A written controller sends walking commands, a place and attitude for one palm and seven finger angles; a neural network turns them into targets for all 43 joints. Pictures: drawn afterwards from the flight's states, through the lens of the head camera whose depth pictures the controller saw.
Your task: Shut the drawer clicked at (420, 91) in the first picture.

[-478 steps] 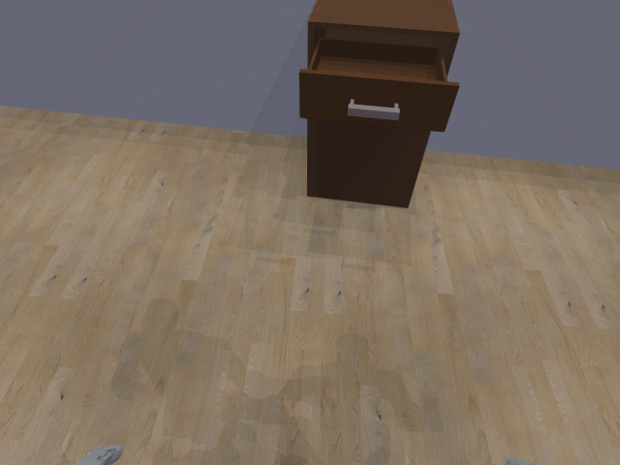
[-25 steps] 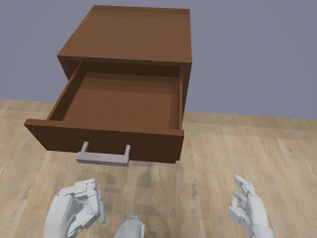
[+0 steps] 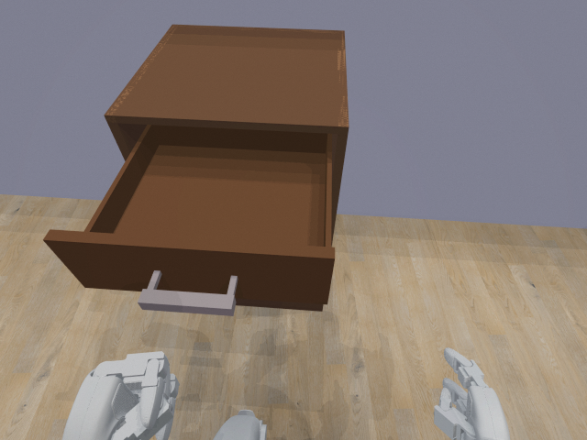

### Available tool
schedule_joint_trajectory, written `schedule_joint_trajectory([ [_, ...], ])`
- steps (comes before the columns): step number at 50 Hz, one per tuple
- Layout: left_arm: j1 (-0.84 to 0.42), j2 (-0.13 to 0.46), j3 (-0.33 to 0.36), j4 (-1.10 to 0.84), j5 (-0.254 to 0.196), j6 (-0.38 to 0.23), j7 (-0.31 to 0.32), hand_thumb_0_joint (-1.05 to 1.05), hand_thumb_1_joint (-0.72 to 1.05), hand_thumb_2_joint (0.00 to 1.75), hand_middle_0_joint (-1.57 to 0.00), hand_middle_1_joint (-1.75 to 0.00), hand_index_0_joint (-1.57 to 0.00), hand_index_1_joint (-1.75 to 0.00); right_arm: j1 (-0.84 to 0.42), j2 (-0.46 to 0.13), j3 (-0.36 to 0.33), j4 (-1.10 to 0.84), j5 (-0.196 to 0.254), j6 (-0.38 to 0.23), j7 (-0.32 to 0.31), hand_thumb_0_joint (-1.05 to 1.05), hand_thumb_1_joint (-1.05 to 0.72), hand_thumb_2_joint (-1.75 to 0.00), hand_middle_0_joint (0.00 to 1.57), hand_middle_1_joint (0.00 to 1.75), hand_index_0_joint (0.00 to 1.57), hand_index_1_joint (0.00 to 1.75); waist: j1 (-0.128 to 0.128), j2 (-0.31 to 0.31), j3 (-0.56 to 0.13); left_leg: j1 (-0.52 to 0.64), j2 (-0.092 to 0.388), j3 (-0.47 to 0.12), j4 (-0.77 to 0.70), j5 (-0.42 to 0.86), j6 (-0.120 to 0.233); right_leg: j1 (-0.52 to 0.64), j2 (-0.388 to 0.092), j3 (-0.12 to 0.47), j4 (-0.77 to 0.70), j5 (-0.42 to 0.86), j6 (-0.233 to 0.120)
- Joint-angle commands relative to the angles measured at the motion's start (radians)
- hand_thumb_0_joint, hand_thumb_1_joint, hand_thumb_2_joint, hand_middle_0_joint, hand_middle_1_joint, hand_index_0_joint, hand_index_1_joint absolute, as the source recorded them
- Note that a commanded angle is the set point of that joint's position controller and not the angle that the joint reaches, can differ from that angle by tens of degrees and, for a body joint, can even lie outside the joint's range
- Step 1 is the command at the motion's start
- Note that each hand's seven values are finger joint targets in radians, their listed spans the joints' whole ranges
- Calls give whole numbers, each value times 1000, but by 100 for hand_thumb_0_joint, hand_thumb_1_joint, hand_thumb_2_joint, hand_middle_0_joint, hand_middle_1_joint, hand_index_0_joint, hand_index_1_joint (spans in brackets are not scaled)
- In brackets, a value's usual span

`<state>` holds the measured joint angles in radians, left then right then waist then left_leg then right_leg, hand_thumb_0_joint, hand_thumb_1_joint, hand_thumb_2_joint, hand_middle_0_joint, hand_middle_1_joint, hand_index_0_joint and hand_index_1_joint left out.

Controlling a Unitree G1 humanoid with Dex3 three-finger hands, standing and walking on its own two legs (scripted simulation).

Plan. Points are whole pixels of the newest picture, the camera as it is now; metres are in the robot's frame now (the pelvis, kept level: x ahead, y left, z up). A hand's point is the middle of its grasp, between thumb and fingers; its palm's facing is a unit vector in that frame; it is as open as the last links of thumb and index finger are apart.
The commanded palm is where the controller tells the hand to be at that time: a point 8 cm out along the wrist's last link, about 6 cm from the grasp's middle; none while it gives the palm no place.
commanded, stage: raise the hand and make a fist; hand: left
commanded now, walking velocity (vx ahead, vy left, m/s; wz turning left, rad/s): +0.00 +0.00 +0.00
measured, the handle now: (191, 290) +0.34 +0.18 -0.01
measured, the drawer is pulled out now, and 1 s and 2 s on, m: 0.29 0.29 0.29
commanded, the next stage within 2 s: bring the fist close to the handle in 0.18 s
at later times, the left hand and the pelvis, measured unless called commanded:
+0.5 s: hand (185, 397) +0.17 +0.13 +0.06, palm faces -0.04 -1.00 -0.01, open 3.2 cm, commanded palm +0.14 +0.19 +0.07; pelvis +0.00 +0.00 -0.01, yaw +0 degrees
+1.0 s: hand (198, 371) +0.21 +0.14 +0.01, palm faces -0.03 -1.00 -0.03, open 3.2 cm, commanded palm +0.19 +0.20 +0.02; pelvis +0.00 +0.00 -0.03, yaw -1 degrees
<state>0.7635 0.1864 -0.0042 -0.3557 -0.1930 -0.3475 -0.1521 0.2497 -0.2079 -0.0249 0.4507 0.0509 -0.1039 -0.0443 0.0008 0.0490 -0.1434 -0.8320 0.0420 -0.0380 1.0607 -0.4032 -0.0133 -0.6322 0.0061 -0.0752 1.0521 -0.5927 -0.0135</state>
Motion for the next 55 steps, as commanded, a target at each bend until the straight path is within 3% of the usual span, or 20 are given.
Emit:
schedule_joint_trajectory([
  [1,43,60,43,-226,-28,-81,-2,0,90,90,-140,-160,-140,-160,-111,-94,-34,-182,1,-77,-7,0,-90,-90,20,30,20,30,-4,-24,-88,220,-26,15,-145,100,56,-71,12,18,-212,202,4],
  [4,41,54,36,-216,-26,-75,-3,0,90,90,-140,-160,-140,-160,-116,-95,-33,-177,1,-79,-6,0,-90,-90,20,30,20,30,-7,-30,-76,212,-27,13,-146,88,56,-74,12,24,-218,189,5],
  [7,56,96,86,-183,-21,-67,-2,0,90,90,-140,-160,-140,-160,-124,-95,-38,-165,1,-75,-10,0,-90,-90,20,30,20,30,2,-45,-61,198,-25,14,-143,84,55,-71,14,32,-228,177,5],
  [8,53,61,52,-204,-25,-69,-7,0,90,90,-140,-160,-140,-160,-118,-93,-33,-172,2,-76,-8,0,-90,-90,20,30,20,30,-2,-23,-70,212,-28,16,-146,93,56,-68,13,26,-220,192,4],
  [10,36,62,48,-211,-31,-69,-11,0,90,90,-140,-160,-140,-160,-119,-95,-33,-176,2,-79,-8,0,-90,-90,20,30,20,30,-8,-37,-68,209,-27,13,-147,81,57,-77,14,23,-221,180,7],
  [12,16,95,81,-198,-27,-68,-6,0,90,90,-140,-160,-140,-160,-121,-97,-33,-165,1,-78,-12,0,-90,-90,20,30,20,30,-6,-32,-51,199,-26,12,-144,63,56,-85,16,34,-234,148,5],
  [16,-21,41,11,-192,-18,-71,-9,0,90,90,-140,-160,-140,-160,-107,-102,-24,-174,-3,-88,-6,0,-90,-90,20,30,20,30,-21,-9,-57,208,-26,3,-143,57,56,-117,20,10,-206,148,3],
  [18,-46,28,-8,-156,-1,-72,-1,0,90,90,-140,-160,-140,-160,-103,-106,-25,-172,-8,-89,-6,0,-90,-90,20,30,20,30,-31,-40,-51,198,-23,-3,-135,43,56,-147,24,3,-191,139,4],
  [19,-58,16,-23,-153,2,-75,-1,0,90,90,-140,-160,-140,-160,-105,-108,-24,-175,-10,-90,-3,0,-90,-90,20,30,20,30,-29,-41,-60,187,-25,-3,-129,39,55,-145,21,4,-183,133,4],
  [22,-62,58,16,-137,24,-79,18,0,90,90,-140,-160,-140,-160,-104,-107,-29,-174,-15,-80,-1,0,-90,-90,20,30,20,30,-14,-24,-105,184,-23,0,-112,62,53,-146,23,5,-156,156,-2],
  [23,-64,32,-6,-149,24,-81,22,0,90,90,-140,-160,-140,-160,-103,-103,-27,-184,-18,-76,2,0,-90,-90,20,30,20,30,-13,-20,-117,186,-25,3,-109,72,53,-145,21,2,-146,169,-2],
  [26,-87,44,13,-137,27,-86,39,0,90,90,-140,-160,-140,-160,-104,-100,-28,-185,-21,-61,4,0,-90,-90,20,30,20,30,-12,-21,-135,174,-23,7,-91,93,52,-153,22,5,-131,196,-2],
  [34,-170,28,-2,-81,28,-103,43,0,90,90,-140,-160,-140,-160,-104,-108,-27,-170,-27,-49,6,0,-90,-90,20,30,20,30,-29,-23,-166,133,-19,4,-45,92,50,-192,22,16,-100,202,-1],
  [37,-174,54,35,-41,30,-105,45,0,90,90,-140,-160,-140,-160,-105,-112,-30,-157,-29,-42,3,0,-90,-90,20,30,20,30,-25,-43,-175,113,-16,3,-34,101,49,-196,26,15,-88,210,-3],
  [38,-188,27,6,-46,29,-110,42,0,90,90,-140,-160,-140,-160,-104,-111,-29,-162,-30,-44,4,0,-90,-90,20,30,20,30,-32,-37,-180,114,-18,5,-26,104,49,-206,23,17,-81,219,0],
  [40,-180,34,20,-45,23,-118,44,0,90,90,-140,-160,-140,-160,-102,-109,-31,-157,-32,-43,7,0,-90,-90,20,30,20,30,-20,-14,-213,116,-19,6,-16,131,48,-196,22,18,-66,249,-4],
  [42,-200,59,50,-17,30,-121,52,0,90,90,-140,-160,-140,-160,-103,-110,-34,-144,-34,-37,5,0,-90,-90,20,30,20,30,-25,-31,-210,103,-15,5,-4,140,48,-207,24,18,-58,263,-3],
  [48,-300,42,33,28,32,-145,56,0,90,90,-140,-160,-140,-160,-104,-120,-30,-133,-40,-34,5,0,-90,-90,20,30,20,30,-45,-36,-212,59,-15,1,30,89,48,-268,23,24,-37,203,-2],
  [52,-306,74,75,60,27,-148,51,0,90,90,-140,-160,-140,-160,-104,-124,-33,-121,-41,-28,5,0,-90,-90,20,30,20,30,-32,-14,-250,53,-13,3,48,116,46,-265,24,28,-19,231,-6],
  [55,-341,35,29,55,25,-152,49,0,90,90,-140,-160,-140,-160,-104,-124,-30,-124,-43,-29,11,0,-90,-90,20,30,20,30,-39,7,-267,63,-13,0,54,123,44,-290,23,20,-2,236,-7],
])
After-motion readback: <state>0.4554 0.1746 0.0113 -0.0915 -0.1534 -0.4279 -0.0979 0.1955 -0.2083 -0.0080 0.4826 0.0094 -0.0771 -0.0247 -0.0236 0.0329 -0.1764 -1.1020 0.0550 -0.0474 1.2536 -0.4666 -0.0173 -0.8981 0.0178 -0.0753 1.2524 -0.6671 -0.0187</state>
